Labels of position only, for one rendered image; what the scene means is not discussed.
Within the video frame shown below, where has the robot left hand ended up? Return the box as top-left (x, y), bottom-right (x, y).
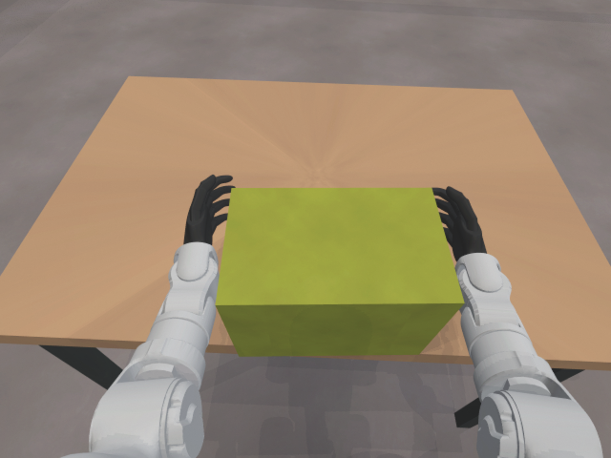
top-left (183, 175), bottom-right (236, 245)

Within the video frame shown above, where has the carton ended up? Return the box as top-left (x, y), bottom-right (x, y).
top-left (216, 188), bottom-right (464, 357)

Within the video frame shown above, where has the left robot forearm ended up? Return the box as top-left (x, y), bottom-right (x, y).
top-left (89, 242), bottom-right (220, 452)

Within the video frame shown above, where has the right robot forearm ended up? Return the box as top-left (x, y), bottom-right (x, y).
top-left (454, 253), bottom-right (603, 458)

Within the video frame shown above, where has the robot right upper arm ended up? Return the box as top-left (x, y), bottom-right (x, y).
top-left (476, 390), bottom-right (600, 458)

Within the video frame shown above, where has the robot left upper arm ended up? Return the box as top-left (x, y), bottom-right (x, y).
top-left (61, 377), bottom-right (204, 458)

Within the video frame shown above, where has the table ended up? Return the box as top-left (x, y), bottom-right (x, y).
top-left (0, 76), bottom-right (611, 428)

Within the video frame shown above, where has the robot right hand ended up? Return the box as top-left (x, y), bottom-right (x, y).
top-left (432, 186), bottom-right (487, 262)

